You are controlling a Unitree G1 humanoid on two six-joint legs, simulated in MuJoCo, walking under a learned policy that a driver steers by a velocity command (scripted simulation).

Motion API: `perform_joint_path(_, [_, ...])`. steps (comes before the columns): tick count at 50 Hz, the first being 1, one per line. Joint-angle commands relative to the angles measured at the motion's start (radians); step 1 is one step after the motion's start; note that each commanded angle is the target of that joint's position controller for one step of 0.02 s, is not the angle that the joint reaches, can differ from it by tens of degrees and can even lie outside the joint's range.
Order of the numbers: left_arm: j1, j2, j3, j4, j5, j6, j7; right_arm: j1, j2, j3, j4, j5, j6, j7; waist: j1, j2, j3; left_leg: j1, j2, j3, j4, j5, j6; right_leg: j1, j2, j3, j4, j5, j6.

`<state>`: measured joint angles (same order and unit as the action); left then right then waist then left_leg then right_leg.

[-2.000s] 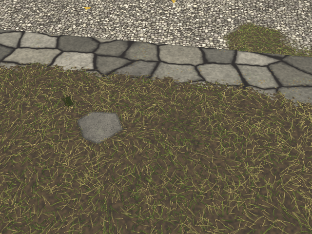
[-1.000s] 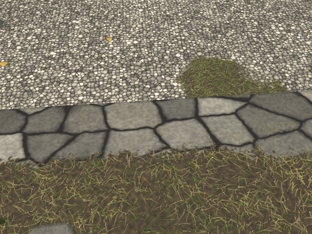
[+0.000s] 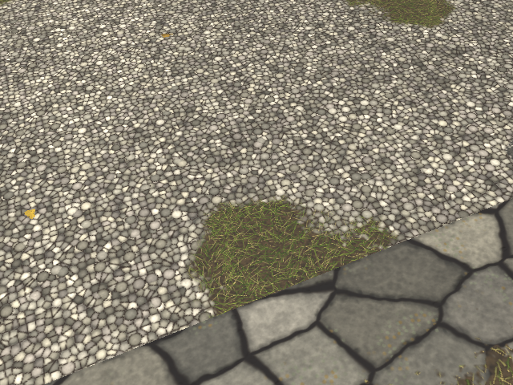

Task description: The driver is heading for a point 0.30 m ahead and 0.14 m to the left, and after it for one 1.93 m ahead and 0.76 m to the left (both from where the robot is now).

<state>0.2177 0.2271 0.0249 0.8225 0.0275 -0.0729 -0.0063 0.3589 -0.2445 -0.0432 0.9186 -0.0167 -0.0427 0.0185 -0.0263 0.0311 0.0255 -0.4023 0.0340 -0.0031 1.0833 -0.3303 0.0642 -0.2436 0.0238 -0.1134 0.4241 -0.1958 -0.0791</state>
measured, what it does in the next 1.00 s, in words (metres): walks ahead, turning left: left foot, then right foot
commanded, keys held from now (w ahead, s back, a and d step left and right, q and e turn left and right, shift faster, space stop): w+q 0.06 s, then q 0.94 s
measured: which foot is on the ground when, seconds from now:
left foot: up 0.00-0.32, down 0.34-0.88, up 0.90-1.00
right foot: down 0.00-0.34, up 0.36-0.86, down 0.88-1.00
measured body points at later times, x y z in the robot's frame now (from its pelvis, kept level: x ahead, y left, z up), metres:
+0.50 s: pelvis +0.17 +0.03 -0.02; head +0.22 +0.05 +0.43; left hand +0.21 +0.30 -0.15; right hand +0.35 -0.21 -0.14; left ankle +0.25 +0.09 -0.74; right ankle +0.15 -0.12 -0.65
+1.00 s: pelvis +0.21 -0.02 +0.00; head +0.25 -0.03 +0.45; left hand +0.16 +0.27 -0.09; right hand +0.46 -0.20 -0.13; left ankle +0.18 +0.08 -0.68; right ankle +0.26 -0.11 -0.74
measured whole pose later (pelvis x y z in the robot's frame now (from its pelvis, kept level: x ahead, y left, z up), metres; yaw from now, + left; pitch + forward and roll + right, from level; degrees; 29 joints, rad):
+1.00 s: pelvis +0.21 -0.02 +0.00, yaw +34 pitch +1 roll +1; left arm 0.23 0.26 0.03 0.75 0.02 0.02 0.05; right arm 0.22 -0.31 -0.10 0.77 -0.03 0.05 0.01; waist -0.01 0.05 0.02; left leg -0.51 -0.16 -0.12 0.94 -0.38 0.00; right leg -0.21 0.02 0.01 0.43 -0.23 -0.04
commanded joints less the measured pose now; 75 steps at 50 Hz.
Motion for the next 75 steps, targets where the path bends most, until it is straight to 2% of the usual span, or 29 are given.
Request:
perform_joint_path(1, [0.080, 0.090, 0.024, -0.008, -0.009, -0.034, 0.009, 0.048, -0.054, -0.020, -0.029, -0.010, 0.018, 0.014, 0.009, -0.109, -0.005, -0.162, 0.047, -0.042, 0.032, 0.084, -0.009, 0.131, -0.268, 0.213, -0.277, 0.187, -0.067])
perform_joint_path(10, [0.144, 0.101, 0.024, 0.055, -0.020, -0.026, 0.035, -0.216, 0.008, 0.005, -0.124, -0.013, 0.026, 0.031, 0.033, -0.118, 0.046, -0.139, -0.001, 0.104, -0.359, 0.351, -0.026, 0.144, -0.215, -0.091, -0.172, 0.707, -0.036])
perform_joint_path(15, [0.137, 0.151, 0.044, 0.066, -0.021, 0.004, 0.058, -0.106, -0.048, -0.012, -0.118, -0.031, 0.019, 0.022, -0.009, -0.141, -0.041, 0.023, -0.085, 0.143, -0.466, 0.196, 0.054, 0.245, -0.258, -0.102, 0.123, 0.927, -0.027])
perform_joint_path(17, [0.114, 0.168, 0.054, 0.048, -0.029, 0.018, 0.053, 0.054, -0.115, -0.040, -0.082, -0.042, -0.007, 0.004, -0.095, -0.037, -0.143, 0.253, -0.061, 0.056, -0.654, 0.457, 0.117, 0.146, -0.200, -0.116, 0.525, 0.606, 0.024])
perform_joint_path(18, [0.187, 0.071, 0.033, 0.007, -0.013, 0.020, 0.045, 0.039, -0.235, -0.068, -0.091, -0.029, -0.011, -0.008, -0.015, 0.162, -0.219, 0.485, 0.219, -0.241, -0.515, 1.137, 0.203, -0.124, -0.069, -0.110, 0.823, -0.315, 0.064])
perform_joint_path(19, [0.232, 0.086, 0.035, -0.013, -0.025, 0.040, 0.042, 0.075, -0.287, -0.089, -0.106, 0.018, 0.008, -0.011, -0.031, 0.190, -0.386, 0.628, 0.365, -0.557, -0.595, 1.195, 0.404, -0.305, 0.053, 0.073, 1.045, -0.480, 0.094])
perform_joint_path(20, [0.188, 0.111, 0.035, -0.008, -0.009, 0.048, 0.042, 0.009, -0.246, -0.085, -0.137, 0.035, 0.030, -0.018, -0.032, 0.039, -0.325, 0.536, 0.343, -0.497, -0.664, 0.927, 0.391, -0.352, -0.021, 0.149, 1.041, -0.401, 0.096])
perform_joint_path(22, [0.062, 0.112, 0.039, -0.031, -0.003, 0.050, 0.042, -0.109, -0.130, -0.051, -0.149, 0.022, 0.052, -0.030, 0.010, -0.049, -0.079, 0.274, 0.228, -0.378, -0.758, 0.641, 0.293, -0.364, -0.071, 0.150, 0.895, -0.279, 0.104])
perform_joint_path(23, [0.063, 0.113, 0.041, -0.038, 0.007, 0.064, 0.042, -0.125, -0.111, -0.047, -0.151, 0.022, 0.056, -0.034, 0.029, -0.035, -0.057, 0.204, 0.180, -0.330, -0.777, 0.597, 0.256, -0.320, -0.084, 0.155, 0.823, -0.248, 0.110])
perform_joint_path(27, [0.094, 0.079, 0.035, -0.037, 0.003, 0.106, 0.040, -0.135, -0.150, -0.059, -0.161, 0.002, 0.045, -0.020, 0.051, -0.002, -0.114, 0.131, 0.104, -0.279, -0.787, 0.511, 0.198, -0.230, -0.055, 0.143, 0.701, -0.197, 0.121])
perform_joint_path(32, [-0.017, 0.103, 0.042, -0.082, 0.001, 0.122, 0.044, -0.119, -0.171, -0.071, -0.178, -0.001, 0.069, -0.021, 0.005, 0.070, -0.090, 0.135, 0.077, -0.381, -0.850, 0.038, 0.160, -0.281, -0.046, 0.167, 0.552, -0.166, 0.133])
perform_joint_path(39, [-0.046, 0.107, 0.036, -0.110, -0.020, 0.101, 0.052, -0.115, -0.179, -0.083, -0.192, -0.011, 0.083, -0.014, -0.014, 0.093, -0.080, 0.156, 0.075, -0.498, -0.835, 0.012, 0.144, -0.191, 0.012, 0.178, 0.356, -0.217, 0.098])
perform_joint_path(43, [0.091, 0.113, 0.034, -0.088, -0.031, 0.080, 0.064, -0.164, -0.171, -0.083, -0.201, 0.005, 0.092, -0.008, 0.056, 0.101, -0.076, 0.068, 0.025, -0.524, -0.808, 0.027, 0.071, 0.062, 0.055, 0.162, 0.003, -0.149, 0.041])
perform_joint_path(44, [0.114, 0.156, 0.045, -0.085, -0.021, 0.074, 0.073, -0.162, -0.144, -0.076, -0.209, 0.017, 0.090, -0.013, 0.061, 0.041, -0.065, -0.012, -0.040, -0.473, -0.750, -0.089, 0.010, 0.154, -0.028, 0.231, -0.143, -0.139, 0.020])
perform_joint_path(45, [0.078, 0.267, 0.068, -0.117, -0.003, 0.075, 0.079, -0.128, -0.084, -0.064, -0.228, 0.034, 0.086, -0.017, 0.029, -0.187, -0.085, -0.141, -0.177, -0.290, -0.500, -0.210, -0.054, 0.212, -0.298, 0.527, -0.244, -0.287, -0.065])
perform_joint_path(46, [-0.044, 0.289, 0.071, -0.150, 0.011, 0.078, 0.072, -0.135, -0.146, -0.080, -0.216, -0.001, 0.078, -0.026, 0.016, -0.219, 0.005, -0.230, -0.234, -0.123, -0.267, -0.207, -0.066, 0.056, -0.423, 0.636, -0.278, -0.179, -0.139])
perform_joint_path(47, [-0.050, 0.213, 0.053, -0.155, 0.010, 0.077, 0.067, -0.147, -0.191, -0.092, -0.208, -0.021, 0.076, -0.022, 0.002, -0.128, 0.001, -0.152, -0.160, -0.136, -0.117, -0.166, -0.074, -0.006, -0.391, 0.543, -0.226, -0.002, -0.156])
perform_joint_path(49, [-0.113, 0.149, 0.033, -0.169, -0.003, 0.072, 0.058, -0.075, -0.165, -0.090, -0.177, -0.020, 0.089, -0.007, -0.049, -0.121, -0.020, -0.121, -0.157, -0.120, 0.038, -0.073, -0.079, 0.008, -0.261, 0.334, -0.160, 0.202, -0.099])
perform_joint_path(51, [-0.087, 0.141, 0.031, -0.178, -0.001, 0.073, 0.055, -0.060, -0.156, -0.083, -0.167, -0.012, 0.103, 0.009, -0.025, -0.165, -0.039, -0.153, -0.150, -0.087, 0.115, -0.069, -0.100, 0.074, -0.226, 0.250, -0.119, 0.362, -0.101])
perform_joint_path(54, [0.067, 0.163, 0.044, -0.134, 0.003, 0.068, 0.042, -0.161, -0.136, -0.063, -0.200, -0.013, 0.107, 0.024, 0.066, -0.179, -0.032, -0.246, -0.123, -0.090, -0.003, -0.038, -0.108, 0.221, -0.238, 0.304, -0.183, -0.033, -0.112])
perform_joint_path(57, [0.130, 0.185, 0.056, -0.095, 0.003, 0.050, 0.033, -0.217, -0.123, -0.052, -0.205, -0.017, 0.098, 0.033, 0.096, -0.186, 0.022, -0.262, -0.116, -0.108, -0.156, -0.025, -0.103, 0.274, -0.262, 0.347, -0.238, -0.195, -0.117])
perform_joint_path(63, [0.151, 0.205, 0.073, -0.038, 0.005, 0.028, 0.001, -0.280, -0.086, -0.018, -0.207, -0.013, 0.058, 0.034, 0.096, -0.201, 0.040, 0.010, -0.078, 0.039, -0.480, -0.103, -0.044, 0.136, -0.260, 0.274, -0.242, -0.168, -0.127])
perform_joint_path(66, [0.128, 0.192, 0.074, -0.017, -0.018, 0.039, -0.006, -0.134, -0.074, -0.011, -0.148, -0.016, 0.028, 0.018, -0.005, -0.133, 0.025, 0.348, -0.104, 0.077, -0.723, 0.090, 0.009, -0.054, -0.229, 0.215, -0.121, -0.091, -0.099])
perform_joint_path(67, [0.110, 0.147, 0.060, -0.025, -0.015, 0.035, -0.004, -0.013, -0.113, -0.022, -0.104, -0.022, 0.014, 0.007, -0.056, -0.058, -0.037, 0.548, -0.043, -0.013, -0.738, 0.057, 0.023, -0.174, -0.187, 0.158, -0.001, -0.106, -0.066])
perform_joint_path(68, [0.057, 0.052, 0.030, -0.080, -0.015, 0.030, -0.012, 0.124, -0.214, -0.042, -0.089, -0.037, 0.003, -0.008, -0.121, 0.175, -0.119, 0.713, 0.235, -0.392, -0.870, -0.247, 0.084, -0.363, -0.076, 0.030, 0.327, -0.260, -0.010])
perform_joint_path(69, [0.007, 0.111, 0.045, -0.109, 0.002, 0.029, -0.008, 0.141, -0.302, -0.065, -0.075, -0.014, 0.003, -0.015, -0.119, 0.217, -0.011, 0.611, 0.367, -0.643, -0.948, -0.287, 0.186, -0.547, -0.002, 0.038, 0.494, -0.378, -0.006])
perform_joint_path(70, [0.005, 0.170, 0.062, -0.095, 0.007, 0.033, -0.011, 0.075, -0.234, -0.048, -0.084, -0.010, 0.003, -0.016, -0.078, 0.090, 0.065, 0.551, 0.327, -0.548, -0.920, -0.257, 0.200, -0.564, -0.073, 0.118, 0.586, -0.319, -0.015])
perform_joint_path(72, [0.050, 0.152, 0.060, -0.059, -0.007, 0.026, -0.033, -0.032, -0.143, -0.020, -0.108, -0.008, -0.008, -0.012, -0.010, 0.077, 0.084, 0.472, 0.214, -0.372, -0.950, -0.104, 0.143, -0.514, -0.109, 0.129, 0.577, -0.163, -0.001])
perform_joint_path(75, [0.050, 0.131, 0.056, -0.045, 0.016, 0.037, -0.045, -0.023, -0.123, -0.011, -0.088, 0.002, -0.029, -0.014, 0.017, 0.080, 0.056, 0.440, 0.151, -0.229, -0.960, 0.217, 0.134, -0.471, -0.112, 0.092, 0.588, -0.053, 0.044])
Velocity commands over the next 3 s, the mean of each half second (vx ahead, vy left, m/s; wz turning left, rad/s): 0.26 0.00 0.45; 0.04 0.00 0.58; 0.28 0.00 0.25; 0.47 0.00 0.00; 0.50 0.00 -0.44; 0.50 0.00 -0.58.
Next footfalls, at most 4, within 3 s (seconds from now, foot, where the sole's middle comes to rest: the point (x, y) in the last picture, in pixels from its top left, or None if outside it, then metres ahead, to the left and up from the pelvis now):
0.34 left None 0.29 0.10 -0.78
0.88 right None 0.30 -0.08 -0.78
1.34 left None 0.20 0.12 -0.78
1.78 right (208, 353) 0.59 0.18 -0.78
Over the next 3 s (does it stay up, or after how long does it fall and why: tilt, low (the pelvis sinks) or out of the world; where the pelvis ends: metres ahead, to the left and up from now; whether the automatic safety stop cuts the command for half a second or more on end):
stays up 0.94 0.47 -0.06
